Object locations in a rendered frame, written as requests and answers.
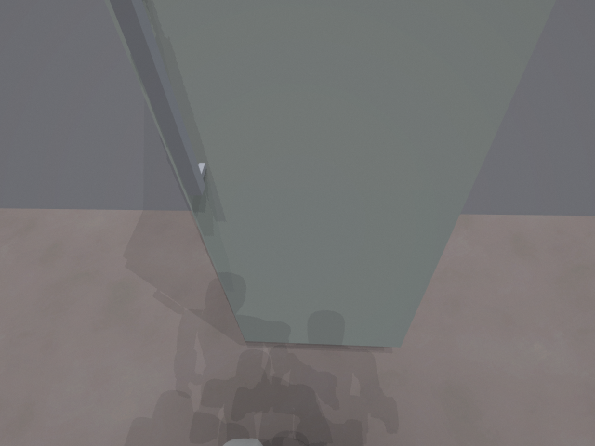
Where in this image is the handle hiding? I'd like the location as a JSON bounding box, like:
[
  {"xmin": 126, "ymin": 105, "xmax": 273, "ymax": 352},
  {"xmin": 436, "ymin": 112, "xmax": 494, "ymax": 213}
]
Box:
[{"xmin": 110, "ymin": 0, "xmax": 206, "ymax": 195}]

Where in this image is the fridge door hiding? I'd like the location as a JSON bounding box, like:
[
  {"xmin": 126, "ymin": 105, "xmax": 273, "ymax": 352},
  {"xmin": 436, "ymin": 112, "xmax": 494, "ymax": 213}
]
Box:
[{"xmin": 104, "ymin": 0, "xmax": 556, "ymax": 348}]

